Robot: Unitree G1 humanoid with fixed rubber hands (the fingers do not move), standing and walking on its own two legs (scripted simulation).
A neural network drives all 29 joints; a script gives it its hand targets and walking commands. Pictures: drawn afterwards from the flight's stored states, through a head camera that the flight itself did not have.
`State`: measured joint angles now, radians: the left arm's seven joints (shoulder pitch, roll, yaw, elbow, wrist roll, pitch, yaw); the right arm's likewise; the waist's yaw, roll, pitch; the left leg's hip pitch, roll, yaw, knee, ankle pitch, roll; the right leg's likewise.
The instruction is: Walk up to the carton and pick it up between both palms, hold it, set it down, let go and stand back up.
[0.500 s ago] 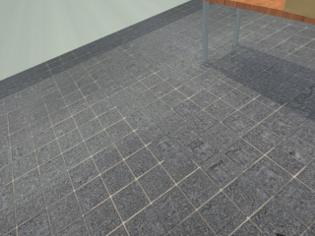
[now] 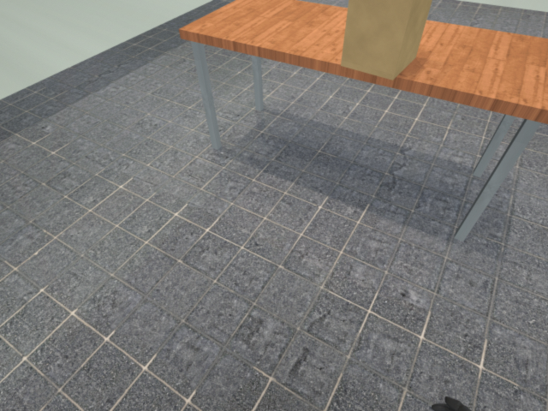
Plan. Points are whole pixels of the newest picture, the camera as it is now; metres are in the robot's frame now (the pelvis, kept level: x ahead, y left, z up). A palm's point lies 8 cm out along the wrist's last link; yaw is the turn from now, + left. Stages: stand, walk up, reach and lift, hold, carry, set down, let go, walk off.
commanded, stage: walk up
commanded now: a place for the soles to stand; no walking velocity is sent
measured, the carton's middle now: (386, 25) +1.28 -0.36 +0.04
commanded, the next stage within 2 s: none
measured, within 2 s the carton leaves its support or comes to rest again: neither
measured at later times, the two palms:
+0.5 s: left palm (204, 257) +0.45 +0.17 -0.10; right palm (462, 373) +0.23 -0.29 -0.14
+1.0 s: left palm (203, 173) +0.72 +0.21 -0.11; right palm (400, 232) +0.50 -0.25 -0.10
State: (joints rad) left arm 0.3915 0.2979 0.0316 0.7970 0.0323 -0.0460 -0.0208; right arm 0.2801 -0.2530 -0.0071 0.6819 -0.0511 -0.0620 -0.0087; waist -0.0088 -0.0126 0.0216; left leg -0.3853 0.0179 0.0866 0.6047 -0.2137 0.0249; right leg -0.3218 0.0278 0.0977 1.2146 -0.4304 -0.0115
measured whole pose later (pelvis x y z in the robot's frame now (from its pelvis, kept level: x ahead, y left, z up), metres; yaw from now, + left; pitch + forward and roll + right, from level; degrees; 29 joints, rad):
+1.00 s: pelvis +0.56 +0.01 +0.00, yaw -30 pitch -2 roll +0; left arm 0.43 0.25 0.03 0.73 0.04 -0.05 0.01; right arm 0.31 -0.23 -0.02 0.74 -0.03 -0.04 0.02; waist -0.01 -0.01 0.04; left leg -0.33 0.06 0.12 0.63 -0.27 0.01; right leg -0.39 0.00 0.08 1.21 -0.47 -0.01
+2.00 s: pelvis +0.95 +0.00 +0.01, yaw -44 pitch -2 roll +0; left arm 0.31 0.21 0.01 0.69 0.05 -0.02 0.04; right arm 0.34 -0.22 0.00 0.81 -0.03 0.01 0.01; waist -0.04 -0.01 0.06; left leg -0.28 0.06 0.16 0.57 -0.25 0.03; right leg -0.41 0.00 -0.03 0.83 -0.43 0.00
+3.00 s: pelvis +0.91 -0.04 +0.01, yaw -46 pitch -2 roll +2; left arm 0.15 0.30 0.00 0.88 0.05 0.06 -0.03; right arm 0.33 -0.27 -0.03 0.89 -0.04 -0.01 -0.05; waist -0.03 -0.03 0.10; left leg -0.23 0.12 0.17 0.48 -0.20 -0.04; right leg -0.37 -0.11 0.02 0.76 -0.36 0.05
